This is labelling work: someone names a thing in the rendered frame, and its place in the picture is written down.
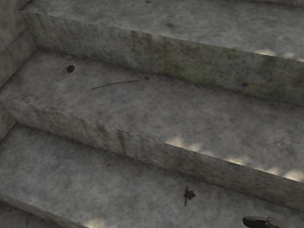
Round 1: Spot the right robot hand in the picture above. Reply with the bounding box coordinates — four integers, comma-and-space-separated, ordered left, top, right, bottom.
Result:
242, 216, 288, 228

